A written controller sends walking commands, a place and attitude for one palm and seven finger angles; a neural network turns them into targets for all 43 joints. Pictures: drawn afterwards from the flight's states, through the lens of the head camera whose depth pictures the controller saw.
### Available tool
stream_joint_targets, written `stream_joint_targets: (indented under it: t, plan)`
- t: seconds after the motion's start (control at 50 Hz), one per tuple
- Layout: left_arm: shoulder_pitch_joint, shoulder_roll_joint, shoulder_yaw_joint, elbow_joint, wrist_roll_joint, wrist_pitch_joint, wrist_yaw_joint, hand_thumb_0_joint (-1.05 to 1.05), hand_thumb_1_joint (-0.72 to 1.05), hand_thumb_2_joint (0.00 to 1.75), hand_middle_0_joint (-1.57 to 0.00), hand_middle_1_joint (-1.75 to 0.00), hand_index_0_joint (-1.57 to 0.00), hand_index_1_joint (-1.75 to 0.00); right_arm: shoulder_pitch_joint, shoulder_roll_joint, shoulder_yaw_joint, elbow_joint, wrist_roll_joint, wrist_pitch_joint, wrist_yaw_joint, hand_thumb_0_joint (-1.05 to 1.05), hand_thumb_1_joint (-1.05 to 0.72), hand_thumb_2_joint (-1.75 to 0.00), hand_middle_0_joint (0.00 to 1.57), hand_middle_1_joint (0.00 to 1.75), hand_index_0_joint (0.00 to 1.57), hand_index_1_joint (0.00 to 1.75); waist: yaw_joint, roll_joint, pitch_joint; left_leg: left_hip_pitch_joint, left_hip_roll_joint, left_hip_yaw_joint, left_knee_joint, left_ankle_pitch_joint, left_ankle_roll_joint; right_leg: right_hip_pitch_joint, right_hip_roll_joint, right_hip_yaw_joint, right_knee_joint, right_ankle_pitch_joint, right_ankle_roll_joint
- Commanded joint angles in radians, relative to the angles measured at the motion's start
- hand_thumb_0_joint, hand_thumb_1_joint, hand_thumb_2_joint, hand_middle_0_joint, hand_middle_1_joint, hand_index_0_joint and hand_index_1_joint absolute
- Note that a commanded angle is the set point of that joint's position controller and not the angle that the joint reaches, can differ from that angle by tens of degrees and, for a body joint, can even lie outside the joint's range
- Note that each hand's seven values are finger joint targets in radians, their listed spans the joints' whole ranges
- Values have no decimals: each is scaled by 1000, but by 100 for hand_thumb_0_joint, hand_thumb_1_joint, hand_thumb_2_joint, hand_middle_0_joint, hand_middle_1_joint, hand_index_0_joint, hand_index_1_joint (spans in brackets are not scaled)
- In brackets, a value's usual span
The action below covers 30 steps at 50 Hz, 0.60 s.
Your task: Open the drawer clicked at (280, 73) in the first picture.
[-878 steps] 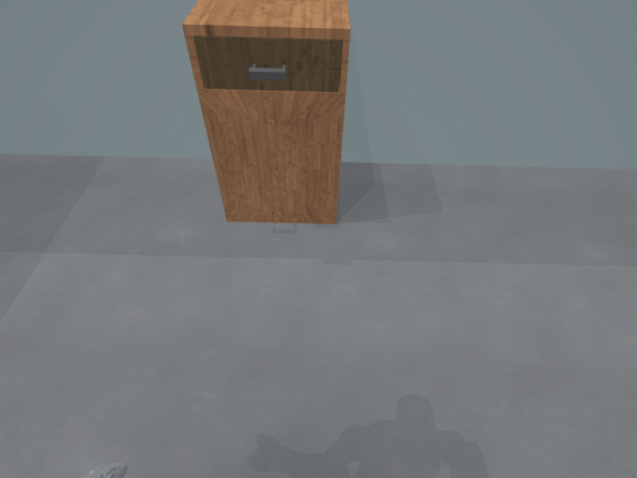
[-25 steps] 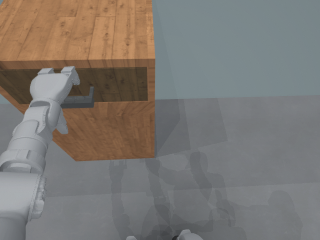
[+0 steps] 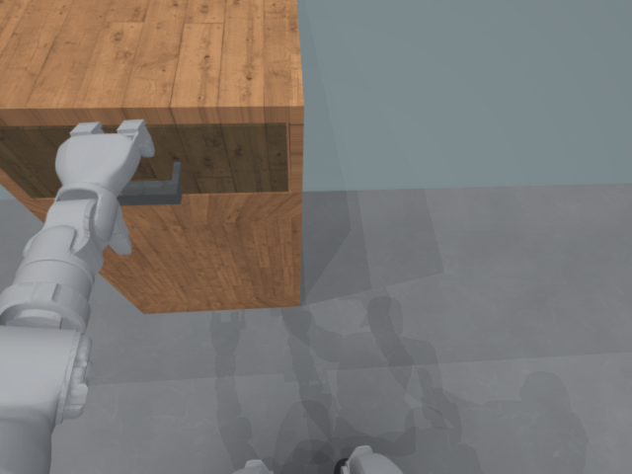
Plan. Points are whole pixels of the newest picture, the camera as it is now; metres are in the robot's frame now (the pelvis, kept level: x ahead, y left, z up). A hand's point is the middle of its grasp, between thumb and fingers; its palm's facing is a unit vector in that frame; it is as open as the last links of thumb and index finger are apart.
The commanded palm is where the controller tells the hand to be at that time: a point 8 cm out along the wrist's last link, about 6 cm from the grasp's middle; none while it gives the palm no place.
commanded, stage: re-aim the fingers above the handle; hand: left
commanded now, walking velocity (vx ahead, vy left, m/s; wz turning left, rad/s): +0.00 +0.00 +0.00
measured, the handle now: (144, 181) +0.54 +0.24 -0.03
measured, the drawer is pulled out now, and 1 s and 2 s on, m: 0.00 0.00 0.00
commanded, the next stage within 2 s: lower the fingers behind the handle in 1.18 s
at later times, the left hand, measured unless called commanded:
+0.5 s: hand (114, 189) +0.49 +0.26 +0.02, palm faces -0.09 -0.04 -1.00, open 13.8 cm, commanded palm +0.48 +0.26 +0.09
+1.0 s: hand (108, 192) +0.48 +0.26 +0.02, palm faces -0.08 -0.04 -1.00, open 13.8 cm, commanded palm +0.47 +0.26 +0.09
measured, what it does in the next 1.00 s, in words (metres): stands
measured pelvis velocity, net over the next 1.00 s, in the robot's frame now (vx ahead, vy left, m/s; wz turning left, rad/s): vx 0.01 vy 0.00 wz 0.00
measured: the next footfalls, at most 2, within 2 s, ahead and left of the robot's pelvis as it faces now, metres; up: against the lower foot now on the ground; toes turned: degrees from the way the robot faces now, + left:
none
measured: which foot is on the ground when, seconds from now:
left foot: down 0.00-1.00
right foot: down 0.00-1.00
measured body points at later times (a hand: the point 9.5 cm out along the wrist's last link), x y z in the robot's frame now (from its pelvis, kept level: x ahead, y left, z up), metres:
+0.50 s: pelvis +0.01 +0.00 +0.00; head +0.13 +0.01 +0.43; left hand +0.49 +0.26 +0.08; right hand +0.01 -0.28 -0.12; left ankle -0.04 +0.09 -0.70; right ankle +0.00 -0.12 -0.70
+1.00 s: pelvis +0.01 +0.00 +0.00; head +0.12 +0.01 +0.44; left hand +0.48 +0.26 +0.08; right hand +0.02 -0.27 -0.13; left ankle -0.04 +0.09 -0.70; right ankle +0.00 -0.12 -0.70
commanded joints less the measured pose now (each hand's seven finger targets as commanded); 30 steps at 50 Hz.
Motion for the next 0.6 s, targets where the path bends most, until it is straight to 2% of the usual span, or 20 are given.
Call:
stream_joint_targets:
  t: [0.0,0.04,0.08,0.12,0.14,0.16,0.18,0.2,0.24,0.32,0.34,0.36,0.38,0.4,0.44,0.46,0.48,0.52,0.54,0.58]
  plan:
    - [-429,250,50,-187,-14,14,47,0,-50,30,-30,-120,-30,-120,158,-167,-66,-46,-9,-11,-6,0,-90,-90,20,30,20,30,-6,83,-421,302,-2,-24,-51,537,-16,194,19,-23,-42,342,-28]
    - [-425,297,86,-192,-16,12,44,0,-50,30,-30,-120,-30,-120,162,-171,-63,-47,-10,-8,-8,0,-90,-90,20,30,20,30,-3,64,-458,300,-1,-25,-48,555,-14,220,18,-18,-36,368,-23]
    - [-399,287,78,-172,-16,17,37,0,-50,30,-30,-120,-30,-120,157,-170,-63,-47,-7,-5,-9,0,-90,-90,20,30,20,30,-4,39,-420,272,-3,-20,-51,533,-11,222,18,-18,-42,365,-23]
    - [-403,392,141,-162,-22,14,30,0,-50,30,-30,-120,-30,-120,150,-187,-51,-38,-9,3,-14,0,-90,-90,20,30,20,30,14,28,-403,219,-9,-14,-55,496,-6,257,12,-8,-37,369,-25]
    - [-434,410,143,-193,-10,5,32,0,-50,30,-30,-120,-30,-120,151,-182,-52,-46,-7,3,-18,0,-90,-90,20,30,20,30,8,50,-439,228,-10,-17,-55,499,-5,258,12,-4,-33,376,-21]
    - [-397,376,122,-188,-11,2,28,0,-50,30,-30,-120,-30,-120,151,-179,-55,-45,-9,2,-19,0,-90,-90,20,30,20,30,14,67,-446,244,-11,-11,-49,515,-6,255,13,-6,-32,383,-24]
    - [-413,352,105,-199,-12,-8,27,0,-50,30,-30,-120,-30,-120,155,-174,-56,-47,-8,-1,-18,0,-90,-90,20,30,20,30,1,64,-437,248,-8,-13,-49,520,-6,247,14,-8,-36,385,-22]
    - [-381,368,124,-198,-17,-14,23,0,-50,30,-30,-120,-30,-120,156,-178,-58,-44,-9,-1,-18,0,-90,-90,20,30,20,30,14,66,-446,255,-8,-12,-44,531,-7,252,15,-6,-33,389,-23]
    - [-400,321,86,-199,-24,-30,13,0,-50,30,-30,-120,-30,-120,167,-173,-64,-40,-5,-2,-20,0,-90,-90,20,30,20,30,-14,48,-446,273,-3,-19,-39,545,-8,227,16,-9,-40,389,-18]
    - [-420,250,45,-242,-43,-57,3,0,-50,30,-30,-120,-30,-120,182,-167,-75,-26,-9,-8,-18,0,-90,-90,20,30,20,30,-23,103,-459,349,4,-29,-29,612,-20,179,21,-18,-43,378,-25]
    - [-450,276,61,-258,-38,-66,9,0,-50,30,-30,-120,-30,-120,186,-167,-75,-22,-9,-7,-17,0,-90,-90,20,30,20,30,-28,93,-472,347,4,-34,-27,609,-20,176,21,-18,-42,379,-21]
    - [-403,276,71,-222,-43,-58,10,0,-50,30,-30,-120,-30,-120,185,-169,-75,-16,-11,-4,-15,0,-90,-90,20,30,20,30,-15,78,-445,331,1,-34,-28,607,-20,185,22,-19,-39,380,-25]
    - [-416,296,88,-239,-38,-61,19,0,-50,30,-30,-120,-30,-120,181,-170,-74,-18,-12,-4,-15,0,-90,-90,20,30,20,30,-15,76,-463,325,2,-33,-28,613,-18,188,21,-18,-36,389,-22]
    - [-391,309,99,-227,-38,-53,26,0,-50,30,-30,-120,-30,-120,176,-172,-70,-17,-14,0,-13,0,-90,-90,20,30,20,30,1,91,-458,315,-2,-30,-28,609,-20,196,21,-17,-32,388,-26]
    - [-436,310,94,-229,-26,-45,41,0,-50,30,-30,-120,-30,-120,174,-171,-68,-17,-15,2,-9,0,-90,-90,20,30,20,30,-11,103,-441,304,0,-34,-32,619,-24,183,20,-23,-30,386,-25]
    - [-386,318,108,-198,-29,-30,45,0,-50,30,-30,-120,-30,-120,170,-176,-68,-13,-18,6,-6,0,-90,-90,20,30,20,30,3,84,-438,298,-1,-28,-27,615,-21,196,21,-22,-26,391,-27]
    - [-389,365,136,-194,-20,-21,51,0,-50,30,-30,-120,-30,-120,164,-179,-62,-20,-17,10,-6,0,-90,-90,20,30,20,30,11,73,-445,273,-3,-25,-32,604,-19,218,19,-18,-24,401,-25]
    - [-406,344,118,-216,-23,-12,51,0,-50,30,-30,-120,-30,-120,158,-175,-63,-27,-18,10,-5,0,-90,-90,20,30,20,30,10,101,-463,287,-4,-20,-31,634,-19,237,18,-17,-22,430,-28]
    - [-389,362,131,-218,-16,-10,51,0,-50,30,-30,-120,-30,-120,159,-175,-61,-34,-16,12,-4,0,-90,-90,20,30,20,30,19,100,-486,296,-3,-23,-33,642,-20,246,19,-16,-22,430,-25]
    - [-359,331,109,-205,-19,0,39,0,-50,30,-30,-120,-30,-120,155,-175,-62,-38,-11,14,-5,0,-90,-90,20,30,20,30,12,72,-463,295,2,-22,-39,633,-19,244,20,-19,-31,423,-22]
